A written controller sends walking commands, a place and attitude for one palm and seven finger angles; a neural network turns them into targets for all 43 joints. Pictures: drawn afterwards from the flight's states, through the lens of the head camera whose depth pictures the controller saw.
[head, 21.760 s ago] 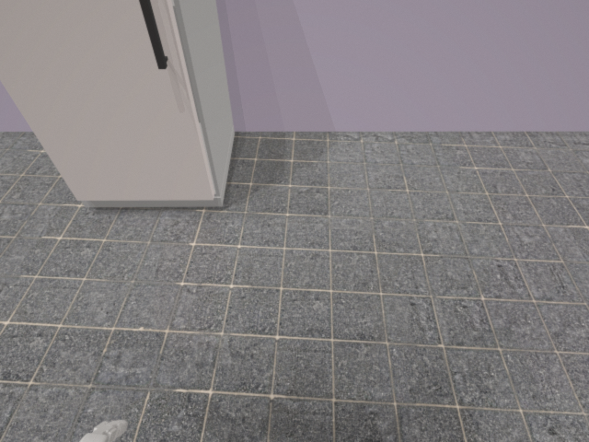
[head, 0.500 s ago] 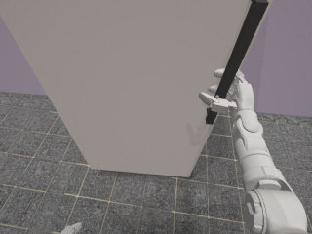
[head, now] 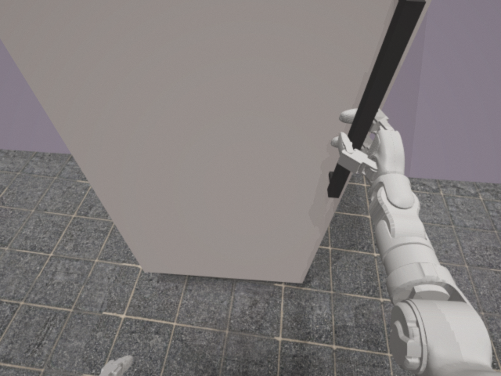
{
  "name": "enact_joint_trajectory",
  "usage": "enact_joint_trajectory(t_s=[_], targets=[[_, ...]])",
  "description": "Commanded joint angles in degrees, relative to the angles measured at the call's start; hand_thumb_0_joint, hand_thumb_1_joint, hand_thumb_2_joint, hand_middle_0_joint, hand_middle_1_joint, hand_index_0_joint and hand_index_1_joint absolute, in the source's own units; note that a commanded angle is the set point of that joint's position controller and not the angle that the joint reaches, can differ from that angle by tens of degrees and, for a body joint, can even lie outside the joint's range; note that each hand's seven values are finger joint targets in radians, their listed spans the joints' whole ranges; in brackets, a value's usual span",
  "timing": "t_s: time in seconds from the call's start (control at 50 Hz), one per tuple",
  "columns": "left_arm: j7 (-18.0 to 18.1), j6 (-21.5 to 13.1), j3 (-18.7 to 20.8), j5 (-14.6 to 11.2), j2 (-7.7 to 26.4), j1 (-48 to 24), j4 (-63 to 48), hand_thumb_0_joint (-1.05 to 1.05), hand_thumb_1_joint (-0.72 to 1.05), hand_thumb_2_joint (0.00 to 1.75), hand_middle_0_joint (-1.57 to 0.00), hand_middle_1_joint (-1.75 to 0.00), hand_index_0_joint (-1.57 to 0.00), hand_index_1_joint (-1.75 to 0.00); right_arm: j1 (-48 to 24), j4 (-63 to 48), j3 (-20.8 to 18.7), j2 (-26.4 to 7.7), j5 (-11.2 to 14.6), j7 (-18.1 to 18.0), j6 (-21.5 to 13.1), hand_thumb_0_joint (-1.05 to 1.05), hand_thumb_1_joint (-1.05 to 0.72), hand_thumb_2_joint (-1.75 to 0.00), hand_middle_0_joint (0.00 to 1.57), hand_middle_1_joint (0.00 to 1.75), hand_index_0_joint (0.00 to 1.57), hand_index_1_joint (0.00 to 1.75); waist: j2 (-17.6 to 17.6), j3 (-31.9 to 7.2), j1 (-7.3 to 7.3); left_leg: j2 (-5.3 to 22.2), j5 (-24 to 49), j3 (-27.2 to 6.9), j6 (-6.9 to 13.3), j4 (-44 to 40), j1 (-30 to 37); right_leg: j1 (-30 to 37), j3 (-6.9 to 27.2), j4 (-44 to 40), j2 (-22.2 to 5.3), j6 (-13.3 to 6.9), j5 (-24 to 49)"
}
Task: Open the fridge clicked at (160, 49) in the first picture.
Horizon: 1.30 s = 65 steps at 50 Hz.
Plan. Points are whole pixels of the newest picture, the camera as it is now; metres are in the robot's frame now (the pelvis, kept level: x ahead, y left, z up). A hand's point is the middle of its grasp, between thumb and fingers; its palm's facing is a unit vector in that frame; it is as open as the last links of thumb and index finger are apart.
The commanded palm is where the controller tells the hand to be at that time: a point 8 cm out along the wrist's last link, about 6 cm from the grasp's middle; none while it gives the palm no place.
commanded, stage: grip the handle and tug to test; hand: right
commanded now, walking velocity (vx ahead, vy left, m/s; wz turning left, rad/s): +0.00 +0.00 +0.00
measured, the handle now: (359, 116) +0.50 -0.11 +0.16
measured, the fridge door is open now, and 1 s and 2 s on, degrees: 0 4 33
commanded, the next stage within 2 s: pull the door a little, standing still in 0.46 s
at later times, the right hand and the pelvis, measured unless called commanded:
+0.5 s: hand (345, 154) +0.45 -0.09 +0.13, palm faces -0.07 +1.00 +0.01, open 5.8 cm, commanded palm +0.40 -0.15 +0.13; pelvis +0.02 +0.00 +0.00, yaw +2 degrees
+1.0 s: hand (346, 173) +0.40 -0.09 +0.13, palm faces -0.10 +1.00 +0.01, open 6.1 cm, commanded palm +0.34 -0.15 +0.13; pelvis +0.05 +0.00 +0.01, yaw +3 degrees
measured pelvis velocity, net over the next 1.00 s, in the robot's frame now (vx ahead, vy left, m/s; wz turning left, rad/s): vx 0.05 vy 0.00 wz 0.05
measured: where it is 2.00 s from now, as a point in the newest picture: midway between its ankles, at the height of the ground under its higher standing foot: outside the picture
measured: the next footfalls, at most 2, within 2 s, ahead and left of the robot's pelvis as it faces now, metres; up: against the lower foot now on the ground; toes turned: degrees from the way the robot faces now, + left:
right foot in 1.96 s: -0.03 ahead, -0.04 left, -0.01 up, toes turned -13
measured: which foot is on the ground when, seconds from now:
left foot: down 0.00-1.00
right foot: down 0.00-1.00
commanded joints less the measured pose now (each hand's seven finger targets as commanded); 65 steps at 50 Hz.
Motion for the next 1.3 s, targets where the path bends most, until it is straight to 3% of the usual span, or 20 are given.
enact_joint_trajectory(t_s=[0.0,0.04,0.18,0.22,0.38,0.42,0.44,0.52,0.56,0.6,0.62,0.7,0.72,0.96,1.02,1.04,1.06,1.1,1.2,1.28], targets=[[0.3,-2.1,2.6,0.0,7.4,2.2,-5.5,0.0,0.9,0.9,-0.2,-0.3,-0.2,-0.3,-31.2,-11.6,0.5,-6.7,-0.2,-0.4,-3.7,0.0,-0.9,-0.9,0.45,1.4,0.45,1.4,2.8,-17.8,2.18,-1.1,15.2,-1.7,-0.1,-4.1,8.6,6.1,1.4,-3.9,1.0,-1.1,11.0],[0.1,-2.3,2.7,0.1,7.5,2.3,-5.9,0.0,0.9,0.9,-0.2,-0.3,-0.2,-0.3,-28.4,-12.6,-1.0,-7.9,-0.2,-0.6,-4.3,0.0,-0.9,-0.9,0.45,1.4,0.45,1.4,2.6,-20.8,0.88,-1.0,16.6,-1.9,0.0,-3.6,10.7,6.5,1.3,-3.8,1.1,-1.1,12.3],[-0.4,-2.5,2.8,-0.1,7.4,1.2,-7.2,0.0,0.9,0.9,-0.2,-0.3,-0.2,-0.3,-22.0,-16.0,1.0,-4.9,0.2,0.0,-3.8,0.0,-0.9,-0.9,0.45,1.4,0.45,1.4,2.2,-20.1,-0.05,-1.3,18.2,-1.3,0.3,-3.4,10.7,7.8,1.0,-3.8,0.7,-0.9,14.6],[-0.3,-2.4,2.9,0.0,7.8,1.5,-7.4,0.0,0.9,0.9,-0.2,-0.3,-0.2,-0.3,-19.6,-16.2,-0.4,-6.4,0.2,-0.1,-3.3,0.0,-0.9,-0.9,0.45,1.4,0.45,1.4,4.7,-20.0,-0.64,-1.3,18.8,-1.3,0.3,-3.4,12.5,6.5,1.1,-4.1,0.7,-1.1,15.0],[-0.6,-1.9,3.0,-0.1,7.2,-0.4,-9.5,0.0,0.9,0.9,-0.2,-0.3,-0.2,-0.3,-8.7,-25.4,-2.9,-7.7,1.3,0.7,-0.6,0.0,-0.9,-0.9,0.45,1.4,0.45,1.4,3.7,-21.3,-2.97,-0.9,26.7,-1.8,0.1,-3.3,17.8,7.0,-0.7,-4.4,0.7,-1.2,20.5],[-0.6,-1.6,3.1,-0.2,7.3,-0.7,-10.0,0.0,0.9,0.9,-0.2,-0.3,-0.2,-0.3,-5.1,-26.7,-3.6,-8.4,1.5,0.9,0.3,0.0,-0.9,-0.9,0.45,1.4,0.45,1.4,6.0,-20.9,-3.59,-0.8,28.5,-1.7,0.1,-3.3,19.6,6.4,-0.8,-4.6,0.6,-1.2,21.9],[-0.6,-1.5,2.9,-0.3,7.0,-1.3,-10.6,0.0,0.9,0.9,-0.2,-0.3,-0.2,-0.3,-4.3,-29.0,-3.3,-7.8,1.6,1.0,0.7,0.0,-0.9,-0.9,0.45,1.4,0.45,1.4,3.4,-21.1,-3.82,-0.7,29.2,-1.9,0.1,-3.4,19.7,7.0,-1.1,-4.8,0.7,-1.2,22.5],[-0.5,-0.7,3.1,-0.2,7.1,-1.5,-10.9,0.0,0.9,0.9,-0.2,-0.3,-0.2,-0.3,-0.9,-31.6,-4.5,-9.1,1.6,0.6,3.1,0.0,-0.9,-0.9,0.45,1.4,0.45,1.4,5.0,-20.2,-4.02,-0.6,32.7,-1.7,-0.1,-3.7,21.2,7.5,-1.4,-4.9,0.6,-1.2,25.2],[-0.4,-0.4,2.9,-0.4,6.4,-2.1,-10.9,0.0,0.9,0.9,-0.2,-0.3,-0.2,-0.3,-6.1,-34.2,0.3,-4.5,1.3,0.6,4.1,0.0,-0.9,-0.9,0.45,1.4,0.45,1.4,2.7,-19.0,-1.87,-0.7,32.4,-1.6,-0.4,-4.2,18.8,9.5,-1.3,-5.0,0.5,-1.1,25.6],[0.1,-0.1,3.2,-0.2,6.5,-1.2,-9.5,0.0,0.9,0.9,-0.2,-0.3,-0.2,-0.3,-10.9,-32.8,-0.5,-5.5,0.9,-0.7,5.0,0.0,-0.9,-0.9,0.45,1.4,0.45,1.4,2.7,-19.0,-0.88,-0.9,30.8,-1.4,-0.3,-4.4,16.6,11.0,-0.6,-4.2,0.4,-1.1,25.8],[0.1,0.0,3.3,0.1,6.6,-1.0,-9.6,0.0,0.9,0.9,-0.2,-0.3,-0.2,-0.3,-8.9,-32.3,-0.6,-5.3,0.7,-1.1,5.3,0.0,-0.9,-0.9,0.45,1.4,0.45,1.4,4.4,-19.1,-1.36,-0.9,31.4,-1.4,-0.4,-4.4,17.4,10.7,-0.6,-4.1,0.4,-1.2,26.2],[-0.4,0.1,3.2,0.2,6.0,-1.9,-10.3,0.0,0.9,0.9,-0.2,-0.3,-0.2,-0.3,-3.0,-36.1,0.7,-3.4,0.4,-1.0,5.4,0.0,-0.9,-0.9,0.45,1.4,0.45,1.4,1.3,-22.6,-3.0,-0.5,34.5,-1.3,-0.1,-3.4,19.0,13.0,-0.5,-3.9,0.4,-0.8,32.0],[-0.5,0.2,3.2,0.3,6.2,-1.9,-10.7,0.0,0.9,0.9,-0.2,-0.3,-0.2,-0.3,-1.4,-36.8,0.5,-3.8,0.5,-0.9,5.3,0.0,-0.9,-0.9,0.45,1.4,0.45,1.4,3.2,-23.4,-3.4,-0.5,35.5,-1.1,0.0,-3.2,20.2,13.2,-0.3,-3.9,0.3,-0.9,33.3],[-1.6,1.5,2.2,-0.2,4.2,-9.2,-17.1,0.0,0.9,0.9,-0.2,-0.3,-0.2,-0.3,29.7,-62.9,3.4,-1.5,1.9,0.7,9.2,0.0,-0.9,-0.9,0.45,1.4,0.45,1.4,3.6,-20.1,-7.35,0.6,41.1,-1.1,0.0,-4.5,27.1,15.1,-1.1,-6.8,-0.6,-0.9,37.3],[-1.6,2.1,2.1,-0.2,3.9,-10.8,-18.5,0.0,0.9,0.9,-0.2,-0.3,-0.2,-0.3,39.7,-72.1,5.0,-1.0,1.5,0.1,11.7,0.0,-0.9,-0.9,0.45,1.4,0.45,1.4,3.1,-17.8,-7.32,0.7,40.6,-0.8,-0.1,-5.1,27.0,15.8,-1.0,-7.1,-0.8,-0.8,36.9],[-1.5,2.3,1.8,-0.2,3.9,-11.6,-18.4,0.0,0.9,0.9,-0.2,-0.3,-0.2,-0.3,37.2,-75.1,5.6,-1.4,1.3,-0.4,12.3,0.0,-0.9,-0.9,0.45,1.4,0.45,1.4,2.9,-15.6,-6.15,0.6,38.7,-0.7,-0.2,-5.8,25.4,15.7,-0.8,-7.5,-0.7,-0.8,34.1],[1.2,2.8,1.0,0.0,4.4,-12.4,-17.0,0.0,0.9,0.9,-0.2,-0.3,-0.2,-0.3,13.4,-79.9,4.7,-12.1,-3.3,-3.3,7.4,0.0,-0.9,-0.9,0.45,1.4,0.45,1.4,0.4,-11.8,-1.83,5.0,36.0,-6.4,-0.9,-11.3,21.4,16.6,1.0,-6.3,-1.7,-2.0,27.5],[2.8,4.0,1.2,1.5,3.8,-12.1,-14.8,0.0,0.9,0.9,-0.2,-0.3,-0.2,-0.3,31.6,-68.0,10.2,-2.4,-4.3,-5.0,7.4,0.0,-0.9,-0.9,0.45,1.4,0.45,1.4,2.8,-8.8,-2.14,5.6,31.0,-4.5,-0.7,-13.0,17.2,19.5,2.7,-7.0,-2.6,-2.0,26.9],[2.9,7.0,1.3,2.1,3.6,-12.8,-16.4,0.0,0.9,0.9,-0.2,-0.3,-0.2,-0.3,36.8,-74.4,14.6,-0.7,-5.6,-5.3,6.5,0.0,-0.9,-0.9,0.45,1.4,0.45,1.4,0.4,-14.4,-1.24,3.1,37.1,-0.7,-1.8,-7.7,17.0,28.7,4.7,-7.5,-5.2,-1.5,52.8],[2.3,8.4,1.1,2.6,3.0,-15.1,-17.7,0.0,0.9,0.9,-0.2,-0.3,-0.2,-0.3,39.2,-77.5,16.7,0.6,-6.2,-5.7,6.6,0.0,-0.9,-0.9,0.45,1.4,0.45,1.4,-0.7,-12.4,-1.26,1.0,19.0,-0.3,-2.3,-6.3,13.0,28.9,7.2,-11.5,-7.9,-1.8,53.0]])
